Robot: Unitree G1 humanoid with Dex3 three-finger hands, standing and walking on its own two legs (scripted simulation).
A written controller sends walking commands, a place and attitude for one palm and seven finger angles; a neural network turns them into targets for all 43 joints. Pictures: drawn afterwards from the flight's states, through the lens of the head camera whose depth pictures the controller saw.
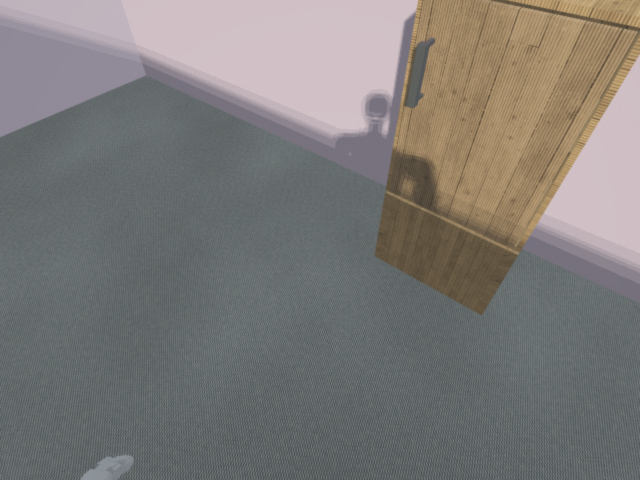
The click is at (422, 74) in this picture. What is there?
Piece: cupboard door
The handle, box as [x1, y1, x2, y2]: [406, 38, 434, 107]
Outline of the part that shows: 434,38 430,38 425,42 421,41 417,44 406,105 411,107 414,107 417,104 417,101 422,96 423,93 419,91 428,48 434,42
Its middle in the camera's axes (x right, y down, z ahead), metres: +0.25 -0.41 +0.96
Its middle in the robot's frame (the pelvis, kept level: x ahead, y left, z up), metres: +1.01 -0.20 +0.04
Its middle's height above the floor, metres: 0.81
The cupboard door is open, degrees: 0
